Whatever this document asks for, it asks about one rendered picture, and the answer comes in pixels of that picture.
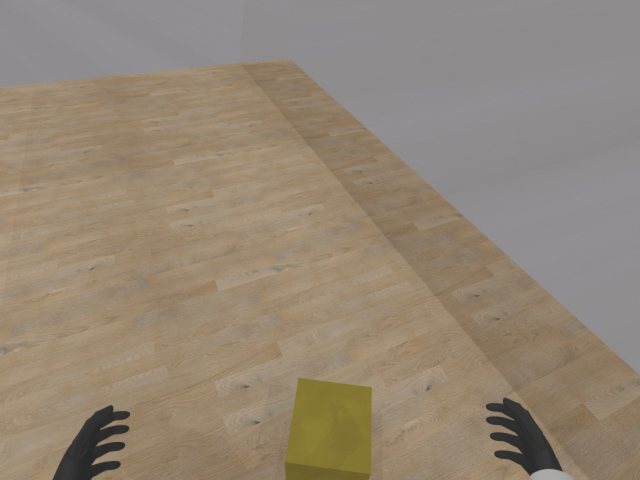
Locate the robot left hand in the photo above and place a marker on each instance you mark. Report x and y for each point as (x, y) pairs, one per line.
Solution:
(76, 463)

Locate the robot right hand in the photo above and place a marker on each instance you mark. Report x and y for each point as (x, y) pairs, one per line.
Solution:
(537, 453)

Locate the carton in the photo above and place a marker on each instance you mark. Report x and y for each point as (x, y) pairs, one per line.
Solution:
(330, 434)

